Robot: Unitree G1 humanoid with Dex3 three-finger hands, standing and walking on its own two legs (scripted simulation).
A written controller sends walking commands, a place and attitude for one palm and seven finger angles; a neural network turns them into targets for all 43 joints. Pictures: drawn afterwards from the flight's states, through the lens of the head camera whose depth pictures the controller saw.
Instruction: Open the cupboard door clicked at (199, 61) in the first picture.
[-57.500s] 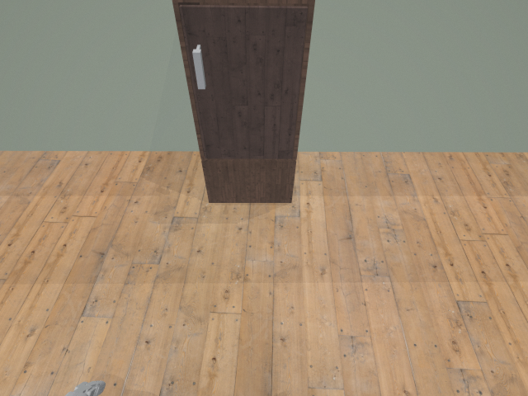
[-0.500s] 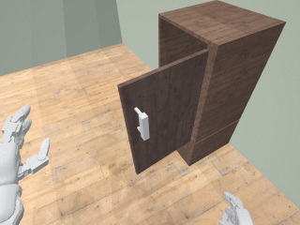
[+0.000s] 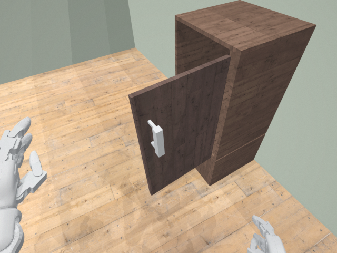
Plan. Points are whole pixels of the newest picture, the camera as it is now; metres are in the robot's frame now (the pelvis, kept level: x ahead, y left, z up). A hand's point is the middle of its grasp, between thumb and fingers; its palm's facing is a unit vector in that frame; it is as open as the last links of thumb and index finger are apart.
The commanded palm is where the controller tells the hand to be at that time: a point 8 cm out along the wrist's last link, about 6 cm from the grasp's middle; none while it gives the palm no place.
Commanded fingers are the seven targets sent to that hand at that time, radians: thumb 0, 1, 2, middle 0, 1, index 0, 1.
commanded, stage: step back with the hand held close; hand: left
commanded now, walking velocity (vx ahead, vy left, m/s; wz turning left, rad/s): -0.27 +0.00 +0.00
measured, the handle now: (155, 138) +0.47 +0.10 -0.03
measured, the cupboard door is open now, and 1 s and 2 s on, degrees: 94 94 94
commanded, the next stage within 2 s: stop stepping back and stand still in 1.50 s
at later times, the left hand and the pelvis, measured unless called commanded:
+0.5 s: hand (11, 209) +0.14 +0.27 +0.15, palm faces +0.39 -0.78 -0.50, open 7.4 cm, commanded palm +0.08 +0.31 +0.17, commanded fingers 0.00 0.90 0.90 -0.20 -0.30 -0.20 -0.30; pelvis -0.06 +0.01 -0.01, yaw -1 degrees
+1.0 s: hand out of the picture +0.07 +0.26 +0.16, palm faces +0.46 -0.70 -0.54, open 7.4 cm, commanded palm +0.01 +0.30 +0.17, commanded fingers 0.00 0.90 0.90 -0.20 -0.30 -0.20 -0.30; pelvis -0.13 +0.00 -0.03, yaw +1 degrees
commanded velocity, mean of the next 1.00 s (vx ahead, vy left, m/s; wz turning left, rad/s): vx -0.30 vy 0.00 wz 0.01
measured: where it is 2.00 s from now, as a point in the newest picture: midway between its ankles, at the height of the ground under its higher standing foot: outside the picture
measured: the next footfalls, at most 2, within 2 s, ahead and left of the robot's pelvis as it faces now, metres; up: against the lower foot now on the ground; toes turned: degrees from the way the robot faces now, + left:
right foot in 1.32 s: -0.24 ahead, -0.11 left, +0.00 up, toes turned -2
left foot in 1.62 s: -0.23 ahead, +0.08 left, +0.00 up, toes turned -1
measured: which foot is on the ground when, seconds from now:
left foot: down 0.00-1.00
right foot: down 0.00-1.00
